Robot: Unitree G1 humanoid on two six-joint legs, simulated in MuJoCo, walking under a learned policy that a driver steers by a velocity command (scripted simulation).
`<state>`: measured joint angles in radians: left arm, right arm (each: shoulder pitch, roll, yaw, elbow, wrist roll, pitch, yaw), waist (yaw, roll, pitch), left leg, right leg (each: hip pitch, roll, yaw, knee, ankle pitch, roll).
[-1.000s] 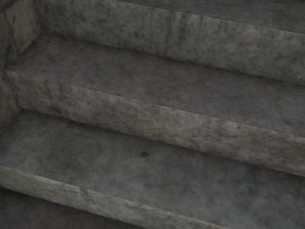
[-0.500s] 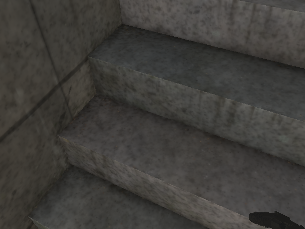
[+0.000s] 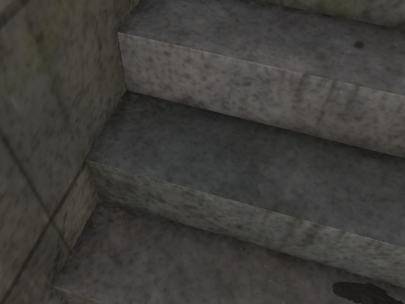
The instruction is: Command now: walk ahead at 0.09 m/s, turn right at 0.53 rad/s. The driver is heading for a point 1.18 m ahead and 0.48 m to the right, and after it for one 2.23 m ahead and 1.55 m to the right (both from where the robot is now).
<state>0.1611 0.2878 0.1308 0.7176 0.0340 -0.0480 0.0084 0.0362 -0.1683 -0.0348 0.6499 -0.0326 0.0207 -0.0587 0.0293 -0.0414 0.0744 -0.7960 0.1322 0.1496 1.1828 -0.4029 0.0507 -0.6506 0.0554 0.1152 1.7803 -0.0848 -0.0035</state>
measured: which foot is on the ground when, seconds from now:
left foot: down 0.00-0.44, up 0.46-0.80, down 0.82-1.00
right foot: up 0.00-0.44, down 0.46-0.82, up 0.84-1.00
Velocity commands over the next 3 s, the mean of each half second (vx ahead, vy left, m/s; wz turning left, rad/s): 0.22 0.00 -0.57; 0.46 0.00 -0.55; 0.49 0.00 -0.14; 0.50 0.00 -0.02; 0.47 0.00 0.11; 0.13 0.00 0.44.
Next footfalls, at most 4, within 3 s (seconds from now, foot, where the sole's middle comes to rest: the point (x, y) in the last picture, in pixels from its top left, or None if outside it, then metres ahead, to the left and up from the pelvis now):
0.46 right None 0.10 -0.12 -0.67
0.82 left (214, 275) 0.42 -0.01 -0.48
1.36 right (365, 189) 0.58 -0.35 -0.29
1.84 left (348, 45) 0.86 -0.30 -0.10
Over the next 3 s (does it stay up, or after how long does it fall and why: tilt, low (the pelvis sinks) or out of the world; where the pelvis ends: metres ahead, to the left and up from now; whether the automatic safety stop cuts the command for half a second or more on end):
stays up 1.16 -0.56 0.98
